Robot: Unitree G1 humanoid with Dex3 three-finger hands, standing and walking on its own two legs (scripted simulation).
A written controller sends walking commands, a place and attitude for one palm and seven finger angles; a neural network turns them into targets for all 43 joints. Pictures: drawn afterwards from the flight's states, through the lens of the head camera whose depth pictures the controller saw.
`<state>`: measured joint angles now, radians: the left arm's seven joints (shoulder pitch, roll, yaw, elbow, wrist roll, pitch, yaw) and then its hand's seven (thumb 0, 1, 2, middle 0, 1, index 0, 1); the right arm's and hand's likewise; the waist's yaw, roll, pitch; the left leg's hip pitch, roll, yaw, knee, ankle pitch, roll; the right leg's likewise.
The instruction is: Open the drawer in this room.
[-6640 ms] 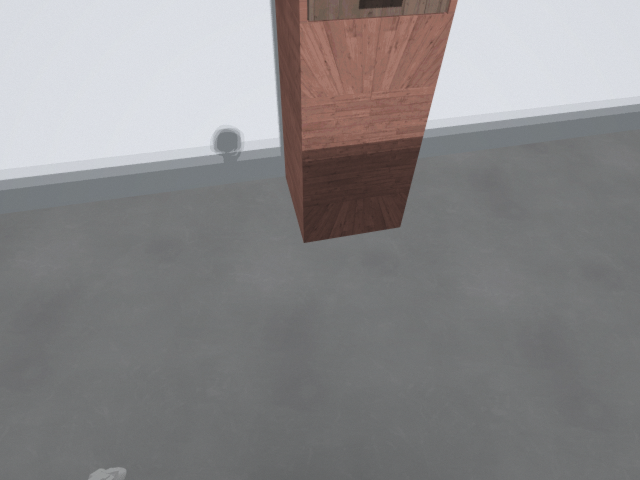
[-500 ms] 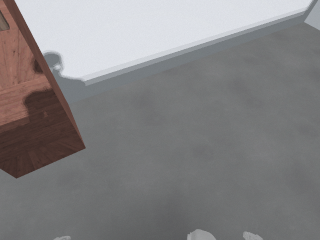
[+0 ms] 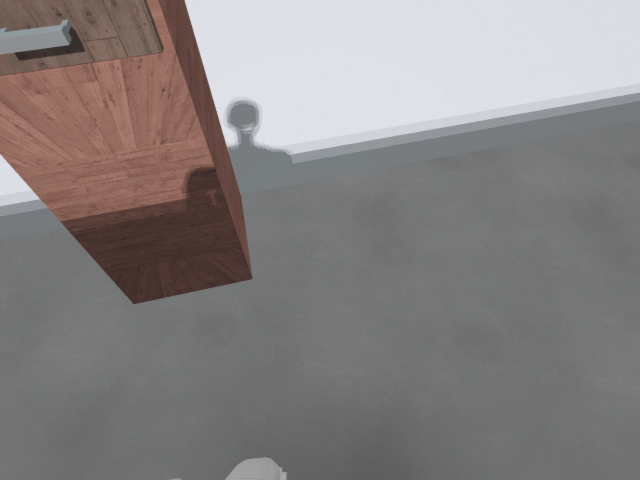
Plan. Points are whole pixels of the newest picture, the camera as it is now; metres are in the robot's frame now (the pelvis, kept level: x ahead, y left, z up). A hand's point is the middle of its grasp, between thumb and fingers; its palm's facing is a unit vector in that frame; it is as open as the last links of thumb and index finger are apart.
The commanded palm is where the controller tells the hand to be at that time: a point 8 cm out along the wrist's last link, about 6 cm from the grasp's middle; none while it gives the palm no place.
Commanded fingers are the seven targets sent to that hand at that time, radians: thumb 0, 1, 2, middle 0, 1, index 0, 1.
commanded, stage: turn to face it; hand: left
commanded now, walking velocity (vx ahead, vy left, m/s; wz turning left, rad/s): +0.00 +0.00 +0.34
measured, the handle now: (32, 34) +0.76 +0.54 +0.17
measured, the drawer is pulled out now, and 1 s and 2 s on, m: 0.00 0.00 0.00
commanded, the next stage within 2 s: take the last steps up to it in 0.28 s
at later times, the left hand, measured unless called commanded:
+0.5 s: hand out of the picture +0.03 +0.24 -0.16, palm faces +0.18 -0.95 -0.25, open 7.4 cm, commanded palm none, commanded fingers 0.00 0.90 0.90 -0.20 -0.30 -0.20 -0.30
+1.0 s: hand out of the picture -0.06 +0.20 -0.17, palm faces +0.37 -0.92 -0.15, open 7.4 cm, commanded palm none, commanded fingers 0.00 0.90 0.90 -0.20 -0.30 -0.20 -0.30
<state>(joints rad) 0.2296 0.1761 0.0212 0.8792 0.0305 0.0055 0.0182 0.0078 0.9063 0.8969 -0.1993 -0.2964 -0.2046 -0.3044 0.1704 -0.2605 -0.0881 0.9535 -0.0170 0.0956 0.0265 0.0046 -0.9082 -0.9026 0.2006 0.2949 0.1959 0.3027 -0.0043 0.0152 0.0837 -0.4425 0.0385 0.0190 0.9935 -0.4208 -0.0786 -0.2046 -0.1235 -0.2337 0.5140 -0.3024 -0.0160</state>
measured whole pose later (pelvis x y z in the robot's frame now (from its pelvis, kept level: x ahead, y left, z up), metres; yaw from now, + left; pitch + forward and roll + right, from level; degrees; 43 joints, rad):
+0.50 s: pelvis +0.00 +0.03 +0.00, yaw +8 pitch -1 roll +0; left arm 0.22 0.21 0.04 0.97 0.02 0.04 0.01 0.01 0.91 0.90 -0.19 -0.30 -0.20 -0.30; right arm 0.17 -0.18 -0.04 0.98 -0.02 0.03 0.00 0.00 -0.90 -0.90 0.21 0.30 0.20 0.30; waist 0.01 0.01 0.04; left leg -0.21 -0.01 0.02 0.47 -0.26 0.02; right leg -0.32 -0.07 -0.08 0.73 -0.43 0.07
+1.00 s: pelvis +0.10 +0.10 -0.01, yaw +14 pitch +0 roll -1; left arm 0.52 0.11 0.03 1.16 0.04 -0.05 0.02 0.01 0.91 0.90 -0.20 -0.30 -0.20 -0.30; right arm 0.21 -0.18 -0.06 1.03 -0.02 0.01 0.04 0.01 -0.91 -0.90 0.20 0.29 0.19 0.30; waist 0.07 0.00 0.04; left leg -0.41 0.08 0.12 0.60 -0.23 0.00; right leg 0.00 -0.14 -0.19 0.42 -0.40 0.10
